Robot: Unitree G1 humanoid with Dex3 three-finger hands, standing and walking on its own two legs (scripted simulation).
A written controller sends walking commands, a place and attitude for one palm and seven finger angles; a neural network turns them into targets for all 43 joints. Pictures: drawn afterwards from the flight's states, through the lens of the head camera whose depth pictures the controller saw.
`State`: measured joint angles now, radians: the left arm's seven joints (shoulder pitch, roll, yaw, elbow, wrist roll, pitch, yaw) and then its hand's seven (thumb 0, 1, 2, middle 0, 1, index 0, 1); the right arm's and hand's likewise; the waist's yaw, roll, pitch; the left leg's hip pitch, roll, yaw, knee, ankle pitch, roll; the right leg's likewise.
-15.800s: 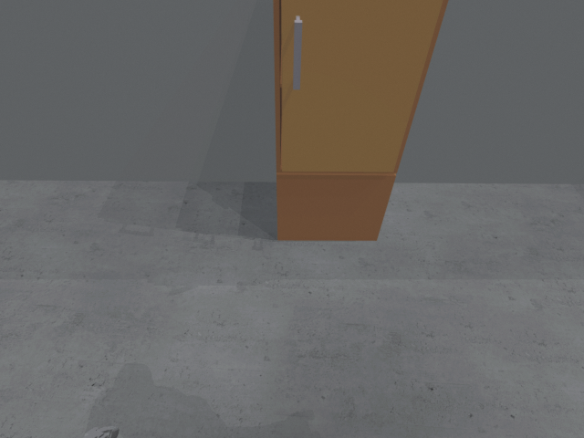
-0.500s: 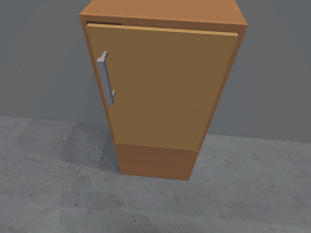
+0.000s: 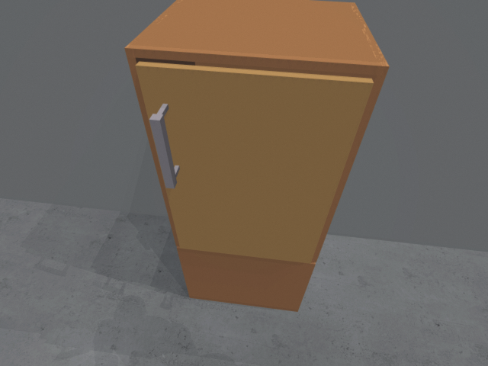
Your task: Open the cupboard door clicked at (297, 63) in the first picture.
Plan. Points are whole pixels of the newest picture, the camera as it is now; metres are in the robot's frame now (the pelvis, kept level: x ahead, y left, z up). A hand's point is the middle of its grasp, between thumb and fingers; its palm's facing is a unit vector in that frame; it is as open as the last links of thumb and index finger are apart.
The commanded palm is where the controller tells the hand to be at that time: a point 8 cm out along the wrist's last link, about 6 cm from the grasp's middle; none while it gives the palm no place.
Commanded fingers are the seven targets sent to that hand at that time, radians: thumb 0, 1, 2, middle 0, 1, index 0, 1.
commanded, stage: come to a stop and stand still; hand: left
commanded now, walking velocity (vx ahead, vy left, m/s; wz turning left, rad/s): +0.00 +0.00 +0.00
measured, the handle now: (167, 148) +0.50 +0.19 +0.09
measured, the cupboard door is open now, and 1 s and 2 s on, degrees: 0 0 0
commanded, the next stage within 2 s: look again from close up in 0.70 s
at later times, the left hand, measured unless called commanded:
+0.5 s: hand out of the picture +0.00 +0.25 -0.15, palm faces -0.01 -0.96 -0.29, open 7.3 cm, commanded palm none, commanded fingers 0.00 0.90 0.90 -0.20 -0.30 -0.20 -0.30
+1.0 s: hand out of the picture -0.02 +0.24 -0.16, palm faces -0.03 -0.96 -0.27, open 7.3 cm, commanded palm none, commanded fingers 0.00 0.90 0.90 -0.20 -0.30 -0.20 -0.30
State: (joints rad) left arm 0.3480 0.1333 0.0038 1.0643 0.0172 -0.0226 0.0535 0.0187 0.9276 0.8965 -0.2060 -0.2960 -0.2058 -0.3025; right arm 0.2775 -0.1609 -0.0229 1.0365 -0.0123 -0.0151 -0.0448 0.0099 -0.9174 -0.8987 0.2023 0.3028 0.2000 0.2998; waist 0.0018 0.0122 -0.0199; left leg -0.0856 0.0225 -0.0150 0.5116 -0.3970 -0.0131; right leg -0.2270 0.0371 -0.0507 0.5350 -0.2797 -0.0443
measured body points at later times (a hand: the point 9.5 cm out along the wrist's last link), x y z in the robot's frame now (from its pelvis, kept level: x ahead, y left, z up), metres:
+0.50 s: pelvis -0.05 +0.04 +0.01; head -0.07 +0.04 +0.46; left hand +0.00 +0.30 -0.13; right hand -0.04 -0.23 -0.14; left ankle -0.08 +0.13 -0.73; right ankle +0.00 -0.09 -0.73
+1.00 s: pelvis -0.05 +0.04 +0.01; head -0.05 +0.04 +0.46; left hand -0.01 +0.29 -0.14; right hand -0.01 -0.23 -0.14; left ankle -0.08 +0.13 -0.73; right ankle +0.00 -0.09 -0.73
